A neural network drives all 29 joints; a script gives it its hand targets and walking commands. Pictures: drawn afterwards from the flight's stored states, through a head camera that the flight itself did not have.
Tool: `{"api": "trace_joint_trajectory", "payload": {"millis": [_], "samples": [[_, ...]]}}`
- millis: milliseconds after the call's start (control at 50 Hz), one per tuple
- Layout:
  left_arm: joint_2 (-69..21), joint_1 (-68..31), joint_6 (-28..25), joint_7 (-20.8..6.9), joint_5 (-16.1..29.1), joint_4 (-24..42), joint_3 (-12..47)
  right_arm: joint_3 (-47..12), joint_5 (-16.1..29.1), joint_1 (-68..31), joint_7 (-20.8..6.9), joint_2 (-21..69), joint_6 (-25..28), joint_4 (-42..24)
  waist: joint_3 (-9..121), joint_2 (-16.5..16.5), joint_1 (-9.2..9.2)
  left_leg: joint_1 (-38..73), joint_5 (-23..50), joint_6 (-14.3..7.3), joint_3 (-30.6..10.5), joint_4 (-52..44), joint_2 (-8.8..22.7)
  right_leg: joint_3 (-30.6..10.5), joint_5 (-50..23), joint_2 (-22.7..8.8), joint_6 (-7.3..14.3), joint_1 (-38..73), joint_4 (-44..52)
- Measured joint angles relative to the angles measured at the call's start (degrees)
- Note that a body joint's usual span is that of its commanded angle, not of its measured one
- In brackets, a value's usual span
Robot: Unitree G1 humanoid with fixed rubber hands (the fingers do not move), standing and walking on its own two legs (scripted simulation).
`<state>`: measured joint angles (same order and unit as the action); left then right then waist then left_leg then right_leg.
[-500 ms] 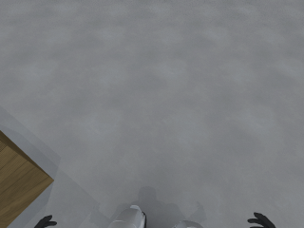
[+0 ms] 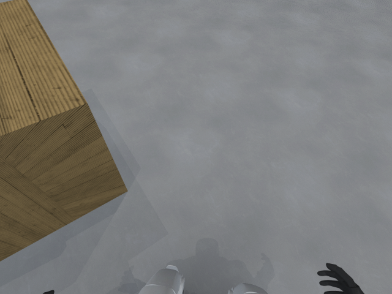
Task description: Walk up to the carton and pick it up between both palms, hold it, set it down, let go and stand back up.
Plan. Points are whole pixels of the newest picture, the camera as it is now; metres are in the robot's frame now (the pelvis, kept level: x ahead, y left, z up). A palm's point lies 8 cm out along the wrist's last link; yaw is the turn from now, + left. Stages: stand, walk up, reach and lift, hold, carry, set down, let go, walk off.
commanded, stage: walk up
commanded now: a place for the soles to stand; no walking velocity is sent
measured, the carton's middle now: out of the picture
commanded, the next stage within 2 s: none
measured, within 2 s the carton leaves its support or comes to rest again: neither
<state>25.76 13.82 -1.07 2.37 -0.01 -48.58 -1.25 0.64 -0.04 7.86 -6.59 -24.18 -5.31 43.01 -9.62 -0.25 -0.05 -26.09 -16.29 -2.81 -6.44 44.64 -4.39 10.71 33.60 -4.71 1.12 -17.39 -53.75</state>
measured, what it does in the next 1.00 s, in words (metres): steps to the left, turning left: right foot, then left foot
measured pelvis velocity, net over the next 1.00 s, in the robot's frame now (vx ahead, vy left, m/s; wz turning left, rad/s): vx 0.00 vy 0.20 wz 0.38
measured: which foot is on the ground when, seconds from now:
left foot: down 0.00-0.14, up 0.16-0.38, down 0.40-0.78, up 0.80-1.00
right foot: up 0.00-0.10, down 0.12-0.44, up 0.46-0.74, down 0.76-1.00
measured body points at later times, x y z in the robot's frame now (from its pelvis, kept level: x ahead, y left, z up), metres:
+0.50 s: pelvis +0.00 +0.10 -0.01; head +0.06 +0.13 +0.44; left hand -0.02 +0.45 -0.11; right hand +0.20 -0.18 -0.10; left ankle +0.01 +0.20 -0.71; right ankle -0.02 -0.08 -0.67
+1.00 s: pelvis +0.00 +0.20 -0.01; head +0.05 +0.21 +0.43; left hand -0.08 +0.55 -0.09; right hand +0.24 -0.05 -0.11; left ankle -0.06 +0.33 -0.69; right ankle +0.07 +0.02 -0.71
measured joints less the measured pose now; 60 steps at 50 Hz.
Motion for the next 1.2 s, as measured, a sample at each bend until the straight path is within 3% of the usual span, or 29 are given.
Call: {"api": "trace_joint_trajectory", "payload": {"millis": [100, 120, 180, 260, 340, 400, 420, 460, 500, 560, 680, 740, 760, 800, 840, 900, 980, 1020, 1040, 1080, 1120, 1200], "samples": [[0.0, 1.7, -0.1, 0.6, 0.0, 0.0, 0.0, 0.0, 0.0, -0.2, 0.0, 0.0, 0.0, -1.8, 0.0, 0.1, -0.08, 0.0, 2.1, -1.1, 0.4, -1.7, -4.7, -2.6, -1.9, 0.6, 1.5, 0.4, 5.7], [-0.1, 2.2, -0.3, 0.9, 0.0, 0.0, 0.0, 0.0, 0.0, -0.2, 0.0, -0.1, 0.0, -1.9, 0.0, -0.3, -0.06, 0.0, 2.4, -1.2, 0.4, -1.9, -5.3, -2.9, -5.5, 0.7, 1.6, 1.0, 8.7], [0.3, 4.9, -0.8, 1.6, 0.0, 0.0, 0.0, 0.1, 0.0, -0.2, 0.0, 0.8, 0.0, -1.9, 0.6, -1.9, -0.25, -0.9, -1.4, 0.9, 0.9, 2.6, -5.1, -2.6, -8.2, 0.3, -0.2, 1.6, 9.5], [0.7, 5.4, -1.2, 2.4, 0.0, 0.0, 0.0, 0.1, 0.0, -0.2, -0.4, 0.2, -0.1, -1.9, 0.6, -2.7, -0.21, -2.0, -2.2, 3.3, 3.5, 12.2, -0.3, -2.1, -8.3, -0.8, -1.6, 2.2, 11.0], [0.9, 4.4, -2.5, 2.2, 0.0, 0.9, 0.0, 0.1, 0.0, -0.1, -0.6, -1.1, -0.1, -1.9, 0.6, -3.7, -0.05, -2.1, -3.3, 3.2, 2.5, 11.8, 5.3, 0.1, -8.3, -1.8, -3.5, 2.2, 11.1], [1.2, 4.3, -2.6, 1.8, 0.0, 1.6, 0.0, 0.1, 0.0, -0.1, -0.6, -1.7, -0.1, -2.0, 0.7, -3.7, -0.04, -1.5, -6.2, 2.9, 1.4, 6.1, 7.6, 1.9, -8.0, -3.2, -5.1, 2.2, 10.9], [1.3, 4.2, -2.6, 1.5, 0.0, 1.5, 0.0, 0.1, 0.0, -0.1, -0.6, -1.7, 0.0, -2.0, 0.6, -3.0, -0.05, -0.9, -7.8, 3.8, 1.8, 4.7, 6.8, 2.0, -7.8, -4.4, -5.3, 2.0, 10.1], [1.4, 4.0, -2.3, 1.0, 0.0, 1.5, 0.0, 0.1, 0.0, -0.1, -0.5, -1.7, 0.5, -1.9, 0.6, -1.5, 0.01, -0.8, -6.8, 2.6, 2.2, 4.9, 4.2, 0.2, -7.9, -6.3, -3.0, 0.3, 5.0], [1.4, 2.8, -2.1, 0.8, 0.0, 1.6, 0.0, 0.2, 0.0, 0.7, -0.2, -1.7, 0.6, -1.9, 0.6, -1.9, 0.16, -0.4, -6.0, 0.9, 0.9, 4.8, 2.6, -2.1, -2.6, -4.6, -1.5, -1.9, -2.7], [1.6, 1.2, -2.1, 0.9, 0.0, 1.6, 0.0, 0.3, 0.0, 1.3, 0.6, -1.6, 0.6, -1.9, 0.7, -1.8, 0.10, 1.0, -5.1, -0.4, -0.5, 3.3, 0.3, -3.3, -1.2, -2.5, -0.3, -3.7, -6.0], [1.6, 1.2, -2.0, 0.9, 0.0, 1.6, 0.0, 0.2, 0.0, 1.3, 1.5, -1.6, 0.7, -2.0, 1.0, -1.5, 0.07, 3.0, -4.1, -2.4, -0.7, 1.5, -4.8, -3.7, -2.6, -2.0, 0.0, -5.5, -4.6], [1.6, 2.1, -2.4, 1.4, 0.0, 1.7, 0.0, 0.2, 0.0, 1.3, 1.5, -1.6, 0.8, -2.0, 1.3, -1.4, 0.04, 2.9, -4.1, -3.5, 0.0, 1.4, -6.6, -3.9, -3.9, -1.3, 0.8, -5.0, 3.7], [1.6, 2.5, -2.8, 1.5, 0.0, 1.7, 0.0, 0.2, 0.0, 1.3, 1.5, -1.6, 0.8, -2.0, 1.3, -1.5, 0.06, 2.9, -4.1, -3.6, 0.4, 1.5, -7.2, -4.1, -7.8, -1.3, 1.2, -4.5, 7.2], [1.4, 3.6, -3.5, 2.0, 0.0, 1.6, 0.0, 0.2, 0.0, 1.3, 1.5, -1.5, 0.8, -2.0, 1.3, -3.0, 0.02, 2.6, -4.7, -2.0, 0.0, 3.7, -7.3, -4.0, -11.9, -1.3, -0.8, -3.9, 8.0], [1.7, 4.7, -3.5, 2.6, 0.0, 1.6, 0.0, 0.3, 0.0, 1.3, 1.5, -1.2, 0.8, -2.0, 1.3, -3.4, -0.04, 1.2, -6.6, 0.3, 0.9, 11.0, -6.5, -4.1, -11.2, -1.8, -1.9, -2.9, 8.0], [1.8, 5.1, -3.5, 2.9, 0.0, 1.6, 0.0, 0.3, 0.0, 1.3, 1.4, -1.9, 0.8, -2.0, 1.4, -3.9, 0.00, 0.4, -6.7, 3.1, 2.1, 17.8, -2.2, -4.0, -10.4, -3.0, -2.4, -2.1, 8.0], [2.0, 5.0, -3.9, 2.5, 0.0, 1.8, 0.0, 0.3, 0.0, 1.3, 0.8, -3.1, 0.8, -2.0, 1.5, -4.3, 0.02, 0.3, -9.5, 3.4, 0.6, 16.5, 4.7, -3.4, -10.4, -4.5, -5.2, -2.1, 8.0], [2.1, 4.9, -3.9, 1.9, 0.0, 1.8, 0.0, 0.3, 0.0, 1.4, 0.8, -3.5, 0.8, -2.0, 1.5, -4.2, 0.05, 0.8, -10.9, 2.8, -0.2, 10.6, 6.9, -2.9, -10.3, -5.6, -6.4, -2.1, 7.9], [2.2, 4.7, -3.8, 1.5, 0.0, 1.8, 0.0, 0.4, 0.0, 1.5, 0.8, -3.6, 1.2, -1.9, 1.4, -3.8, 0.02, 1.5, -11.3, 3.5, 0.2, 7.8, 6.8, -3.1, -10.0, -6.7, -6.3, -2.3, 7.0], [2.3, 4.4, -2.7, 0.7, 0.0, 1.7, 0.0, 0.4, 0.0, 2.1, 1.3, -3.1, 2.4, -1.6, 1.4, -1.6, 0.06, 1.6, -11.4, 3.4, 1.5, 8.7, 3.9, -5.4, -6.0, -8.4, -3.2, -3.8, 1.2], [1.9, 3.4, -1.9, 0.1, 0.0, 1.8, 0.0, 0.4, 0.0, 3.8, 2.1, -3.0, 2.9, -1.5, 2.3, -1.8, 0.12, 1.6, -11.1, 2.2, 0.9, 8.6, 2.5, -6.3, -0.5, -6.1, -1.7, -5.6, -6.5], [2.1, 0.9, -1.8, -0.5, 0.0, 1.8, 0.0, 0.4, 0.0, 5.7, 4.6, -2.8, 3.8, -1.3, 2.7, -0.9, 0.07, 2.9, -9.8, 0.7, 0.0, 6.2, -0.1, -6.5, -1.3, -2.6, -0.6, -7.7, -12.6]]}}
